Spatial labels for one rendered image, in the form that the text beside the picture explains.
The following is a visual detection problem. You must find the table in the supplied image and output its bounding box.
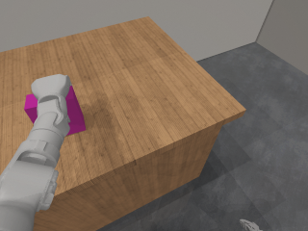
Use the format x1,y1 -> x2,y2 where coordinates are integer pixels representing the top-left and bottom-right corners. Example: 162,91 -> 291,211
0,16 -> 246,231

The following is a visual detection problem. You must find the robot left hand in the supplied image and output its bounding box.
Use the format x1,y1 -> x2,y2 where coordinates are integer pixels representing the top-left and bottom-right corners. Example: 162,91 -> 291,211
31,74 -> 73,123

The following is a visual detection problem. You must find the robot left upper arm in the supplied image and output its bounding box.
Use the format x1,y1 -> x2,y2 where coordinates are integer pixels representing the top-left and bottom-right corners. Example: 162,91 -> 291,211
0,160 -> 59,231

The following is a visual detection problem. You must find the robot right hand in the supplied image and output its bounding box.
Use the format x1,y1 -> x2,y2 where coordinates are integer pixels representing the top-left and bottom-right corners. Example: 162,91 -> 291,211
240,219 -> 263,231

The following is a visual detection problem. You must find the sponge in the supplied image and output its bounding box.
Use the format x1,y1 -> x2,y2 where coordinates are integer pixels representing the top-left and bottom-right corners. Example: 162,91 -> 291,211
24,86 -> 86,135

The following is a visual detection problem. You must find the robot left forearm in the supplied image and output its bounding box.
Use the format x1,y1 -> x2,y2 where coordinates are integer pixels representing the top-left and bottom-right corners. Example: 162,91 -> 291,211
0,92 -> 70,190

